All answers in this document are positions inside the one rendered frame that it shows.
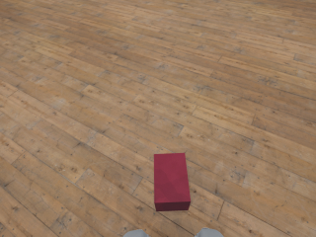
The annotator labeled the carton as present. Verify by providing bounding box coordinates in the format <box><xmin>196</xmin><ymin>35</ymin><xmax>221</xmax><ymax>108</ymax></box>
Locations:
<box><xmin>154</xmin><ymin>153</ymin><xmax>191</xmax><ymax>211</ymax></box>

